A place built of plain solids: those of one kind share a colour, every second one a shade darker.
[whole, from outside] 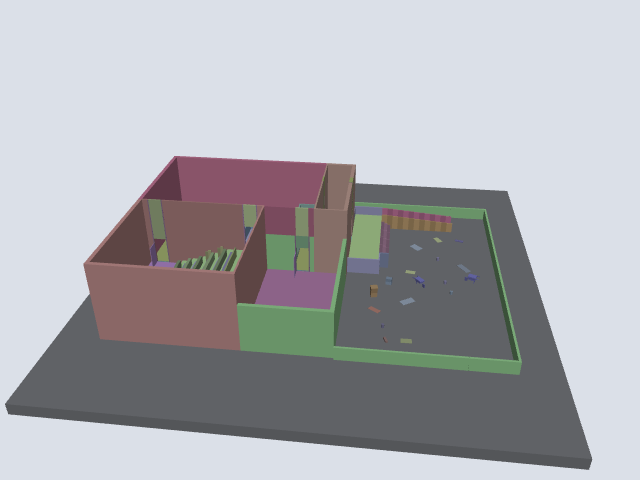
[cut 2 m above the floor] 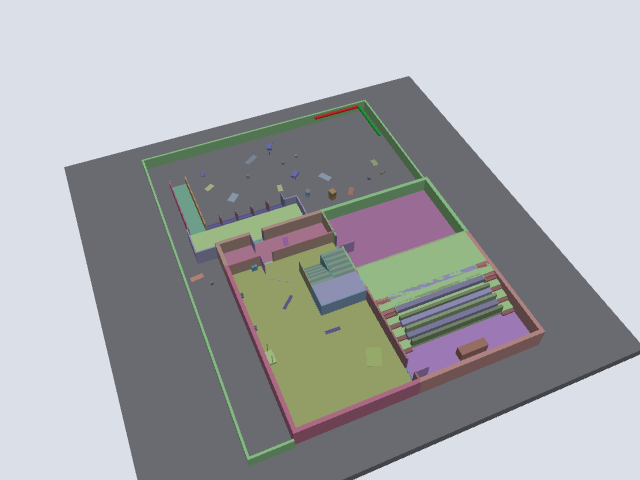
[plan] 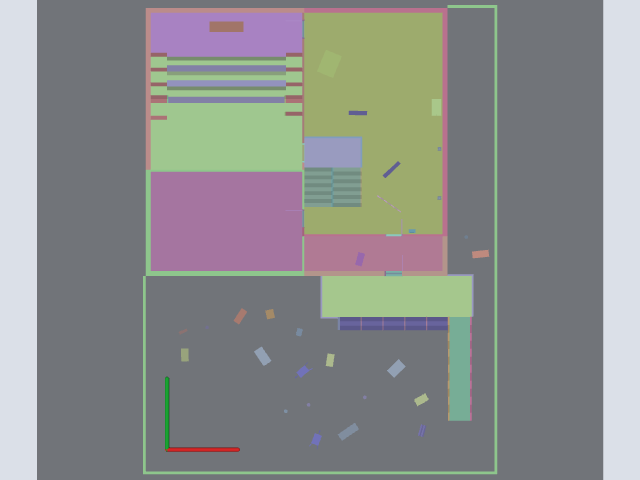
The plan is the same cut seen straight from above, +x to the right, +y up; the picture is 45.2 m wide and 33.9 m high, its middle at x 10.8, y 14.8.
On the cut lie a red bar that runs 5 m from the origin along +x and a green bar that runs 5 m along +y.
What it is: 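A teaching building's entrance; 4 risers of 0.153 m in broad steps 7.6 m wide and a ramp of 1 in 12 beside them up to a terrace, a vestibule, a foyer 9.8 by 15.6 m and 6.5 m high whose open dog-leg of 22 risers of 0.170 m climbs 3.75 m to the next landing; west of the foyer a lecture theatre 10.7 m wide whose five tiers rise 1.87 m to its back door on the half landing, up two stepped aisles, and a classroom south of it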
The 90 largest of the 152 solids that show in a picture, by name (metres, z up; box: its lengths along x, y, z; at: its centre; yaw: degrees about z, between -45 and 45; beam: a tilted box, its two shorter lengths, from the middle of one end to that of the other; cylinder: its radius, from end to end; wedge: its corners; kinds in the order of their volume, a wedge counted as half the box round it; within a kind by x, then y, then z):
{
 "floor_tier_1": {"box": [10.7, 3.54, 2.54], "at": [4.2, 21.54, 1.22]},
 "floor_tier_2": {"box": [10.7, 1.18, 2.07], "at": [4.2, 23.89, 0.98]},
 "floor_tier_3": {"box": [10.7, 1.18, 1.6], "at": [4.2, 25.06, 0.75]},
 "floor_tier_4": {"box": [10.7, 1.05, 1.29], "at": [4.2, 26.17, 0.59]},
 "floor_tier_5": {"box": [10.7, 1.05, 0.97], "at": [4.2, 27.22, 0.44]},
 "floor_foyer_1": {"box": [9.76, 15.63, 0.66], "at": [14.57, 23.03, 0.28]},
 "wall_foyer_1": {"box": [0.15, 0.65, 7.21], "at": [9.62, 15.38, 3.56]},
 "wall_foyer_2": {"box": [0.15, 3.52, 7.21], "at": [9.62, 18.62, 3.56]},
 "wall_foyer_3": {"box": [0.15, 7.57, 7.21], "at": [9.62, 25.31, 3.56]},
 "wall_foyer_4": {"box": [5.94, 0.15, 7.21], "at": [12.52, 15.14, 3.56]},
 "wall_foyer_5": {"box": [10.26, 0.35, 7.21], "at": [14.67, 31.02, 3.56]},
 "wall_foyer_6": {"box": [3.25, 0.15, 7.21], "at": [18.18, 15.14, 3.56]},
 "wall_foyer_7": {"box": [0.35, 16.13, 7.21], "at": [19.63, 23.12, 3.56]},
 "wall_lecture_theatre_1": {"box": [0.35, 11.57, 7.21], "at": [-1.33, 25.4, 3.56]},
 "wall_lecture_theatre_2": {"box": [11.2, 0.15, 7.21], "at": [4.1, 19.69, 3.56]},
 "wall_lecture_theatre_3": {"box": [11.2, 0.35, 7.21], "at": [4.1, 31.02, 3.56]},
 "wall_lecture_theatre_4": {"box": [0.15, 0.76, 7.21], "at": [9.62, 20.0, 3.56]},
 "wall_lecture_theatre_5": {"box": [0.15, 7.57, 7.21], "at": [9.62, 25.31, 3.56]},
 "wall_lecture_theatre_6": {"box": [0.15, 0.94, 7.21], "at": [9.62, 30.72, 3.56]},
 "wall_1": {"box": [0.2, 3.78, 1.25], "at": [-1.6, 0.14, 0.57]},
 "wall_2": {"box": [0.2, 10.23, 1.25], "at": [-1.6, 7.14, 0.57]},
 "wall_3": {"box": [0.35, 7.51, 4.41], "at": [-1.33, 16.01, 2.15]},
 "wall_4": {"box": [11.2, 0.35, 4.41], "at": [4.1, 12.43, 2.15]},
 "wall_5": {"box": [11.2, 0.15, 4.41], "at": [4.1, 19.69, 2.15]},
 "wall_6": {"box": [0.15, 3.45, 4.41], "at": [9.62, 13.98, 2.15]},
 "wall_7": {"box": [0.15, 2.91, 4.41], "at": [9.62, 18.31, 2.15]},
 "wall_8": {"box": [25.02, 0.2, 1.25], "at": [10.81, -1.65, 0.57]},
 "wall_9": {"box": [3.52, 0.2, 1.25], "at": [21.56, 31.29, 0.57]},
 "wall_10": {"box": [0.2, 3.78, 1.25], "at": [23.22, 0.14, 0.57]},
 "wall_11": {"box": [0.2, 10.23, 1.25], "at": [23.22, 7.14, 0.57]},
 "wall_12": {"box": [0.2, 19.13, 1.25], "at": [23.22, 21.82, 0.57]},
 "floor_1": {"box": [10.7, 7.02, 0.66], "at": [4.2, 16.11, 0.28]},
 "wall_vest_1": {"box": [0.15, 2.95, 7.21], "at": [9.62, 13.74, 3.56]},
 "wall_vest_2": {"box": [5.91, 0.35, 7.21], "at": [12.5, 12.43, 3.56]},
 "wall_vest_3": {"box": [5.94, 0.15, 7.21], "at": [12.52, 15.14, 3.56]},
 "wall_vest_4": {"box": [3.25, 0.15, 7.21], "at": [18.18, 15.14, 3.56]},
 "wall_vest_5": {"box": [3.21, 0.35, 7.21], "at": [18.19, 12.43, 3.56]},
 "wall_vest_6": {"box": [0.35, 2.95, 7.21], "at": [19.63, 13.74, 3.56]},
 "tread_1": {"box": [1.88, 0.28, 4.24], "at": [10.64, 17.28, 2.07]},
 "tread_2": {"box": [1.88, 0.28, 4.07], "at": [10.64, 17.56, 1.98]},
 "tread_3": {"box": [1.88, 0.28, 3.9], "at": [10.64, 17.83, 1.9]},
 "tread_4": {"box": [1.88, 0.28, 3.73], "at": [10.64, 18.11, 1.81]},
 "tread_5": {"box": [1.88, 0.28, 3.56], "at": [10.64, 18.39, 1.73]},
 "tread_6": {"box": [1.88, 0.28, 3.39], "at": [10.64, 18.67, 1.64]},
 "tread_7": {"box": [1.88, 0.28, 3.22], "at": [10.64, 18.95, 1.56]},
 "tread_8": {"box": [1.88, 0.28, 3.05], "at": [10.64, 19.22, 1.47]},
 "tread_9": {"box": [1.88, 0.28, 2.88], "at": [10.64, 19.5, 1.39]},
 "tread_10": {"box": [1.88, 0.28, 2.71], "at": [10.64, 19.78, 1.3]},
 "tread_11": {"box": [1.88, 0.28, 1.0], "at": [12.72, 17.56, 0.45]},
 "tread_12": {"box": [1.88, 0.28, 1.17], "at": [12.72, 17.83, 0.54]},
 "tread_13": {"box": [1.88, 0.28, 1.34], "at": [12.72, 18.11, 0.62]},
 "tread_14": {"box": [1.88, 0.28, 1.51], "at": [12.72, 18.39, 0.71]},
 "tread_15": {"box": [1.88, 0.28, 1.68], "at": [12.72, 18.67, 0.79]},
 "tread_16": {"box": [1.88, 0.28, 1.85], "at": [12.72, 18.95, 0.88]},
 "tread_17": {"box": [1.88, 0.28, 2.02], "at": [12.72, 19.22, 0.96]},
 "tread_18": {"box": [1.88, 0.28, 2.19], "at": [12.72, 19.5, 1.05]},
 "tread_19": {"box": [1.88, 0.28, 2.36], "at": [12.72, 19.78, 1.13]},
 "floor_theatre_1": {"box": [10.7, 3.11, 0.66], "at": [4.2, 29.29, 0.28]},
 "floor_half_1": {"box": [3.97, 2.07, 2.54], "at": [11.68, 20.95, 1.22]},
 "floor_terrace_1": {"box": [10.57, 2.89, 0.66], "at": [16.24, 10.81, 0.28]},
 "floor_vest_1": {"box": [9.76, 2.46, 0.66], "at": [14.57, 13.83, 0.28]},
 "block_bench_row_1": {"box": [8.41, 0.45, 0.49], "at": [4.2, 22.47, 2.68]},
 "block_bench_row_2": {"box": [8.21, 0.45, 0.49], "at": [4.2, 23.51, 2.21]},
 "block_bench_row_3": {"box": [8.21, 0.45, 0.49], "at": [4.2, 24.69, 1.74]},
 "block_bench_row_4": {"box": [8.41, 0.45, 0.49], "at": [4.2, 25.86, 1.43]},
 "block_bench_row_5": {"box": [8.41, 0.45, 0.49], "at": [4.2, 26.91, 1.12]},
 "block_bench_row_desk_1": {"box": [8.41, 0.27, 0.78], "at": [4.2, 23.17, 2.82]},
 "block_bench_row_desk_2": {"box": [8.41, 0.27, 0.78], "at": [4.2, 24.34, 2.36]},
 "block_bench_row_desk_3": {"box": [8.41, 0.27, 0.78], "at": [4.2, 25.51, 1.89]},
 "block_bench_row_desk_4": {"box": [8.41, 0.27, 0.78], "at": [4.2, 26.56, 1.58]},
 "block_bench_row_desk_5": {"box": [8.41, 0.27, 0.78], "at": [4.2, 27.61, 1.26]},
 "tread_aisle_1": {"box": [1.14, 0.28, 2.38], "at": [-0.58, 23.44, 1.14]},
 "tread_aisle_2": {"box": [1.14, 0.28, 1.91], "at": [-0.58, 24.61, 0.91]},
 "tread_aisle_3": {"box": [1.14, 0.28, 1.75], "at": [-0.58, 24.89, 0.83]},
 "tread_aisle_4": {"box": [1.14, 0.28, 1.44], "at": [-0.58, 25.79, 0.67]},
 "tread_aisle_5": {"box": [1.14, 0.28, 2.22], "at": [8.97, 23.72, 1.06]},
 "tread_aisle_6": {"box": [1.14, 0.28, 1.91], "at": [8.97, 24.61, 0.91]},
 "tread_aisle_7": {"box": [1.14, 0.28, 1.75], "at": [8.97, 24.89, 0.83]},
 "tread_aisle_8": {"box": [1.14, 0.28, 1.44], "at": [8.97, 25.79, 0.67]},
 "ramp_ramp_1": {"wedge": [[19.95, 2.03, -0.05], [19.95, 2.03, 0.0], [19.95, 9.37, -0.05], [19.95, 9.37, 0.61], [21.4, 2.03, -0.05], [21.4, 2.03, 0.0], [21.4, 9.37, -0.05], [21.4, 9.37, 0.61]]},
 "guard_half_1": {"box": [4.08, 0.12, 3.11], "at": [11.74, 22.05, 2.12]},
 "guard_half_2": {"box": [0.12, 2.19, 3.11], "at": [13.72, 21.01, 2.12]},
 "wallover_vest_1": {"box": [1.13, 0.35, 4.05], "at": [16.02, 12.43, 5.14]},
 "wallover_vest_2": {"box": [1.07, 0.15, 4.05], "at": [16.02, 15.14, 5.14]},
 "block_theatre_desk_1": {"box": [2.4, 0.74, 0.94], "at": [4.2, 29.86, 1.03]},
 "wallover_foyer_1": {"box": [0.15, 1.15, 4.05], "at": [9.62, 16.28, 5.14]},
 "wallover_foyer_2": {"box": [0.15, 1.15, 4.05], "at": [9.62, 29.68, 5.14]},
 "guard_1": {"box": [0.12, 3.01, 1.61], "at": [10.89, 10.75, 0.76]},
 "guard_2": {"box": [0.12, 2.89, 1.61], "at": [21.58, 10.81, 0.76]},
 "guard_tiers_1": {"box": [8.41, 0.12, 1.01], "at": [4.2, 22.2, 2.94]}
}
